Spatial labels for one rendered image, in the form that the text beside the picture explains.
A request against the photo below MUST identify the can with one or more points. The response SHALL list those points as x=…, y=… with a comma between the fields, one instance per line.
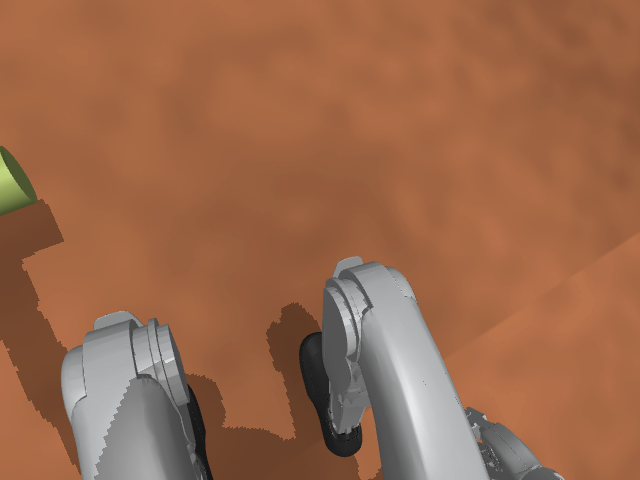
x=16, y=190

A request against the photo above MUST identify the left robot foot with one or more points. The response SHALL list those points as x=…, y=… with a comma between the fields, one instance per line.
x=199, y=434

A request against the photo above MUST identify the right robot foot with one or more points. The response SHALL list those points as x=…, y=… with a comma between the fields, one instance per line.
x=317, y=386

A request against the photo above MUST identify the right robot hand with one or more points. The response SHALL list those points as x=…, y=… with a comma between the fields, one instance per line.
x=505, y=456

